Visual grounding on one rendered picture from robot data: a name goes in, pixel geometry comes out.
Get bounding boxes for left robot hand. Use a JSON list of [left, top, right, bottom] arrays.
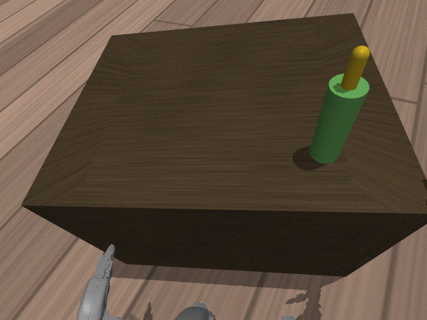
[[76, 244, 123, 320]]

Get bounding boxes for bottle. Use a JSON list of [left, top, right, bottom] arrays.
[[310, 45, 370, 164]]

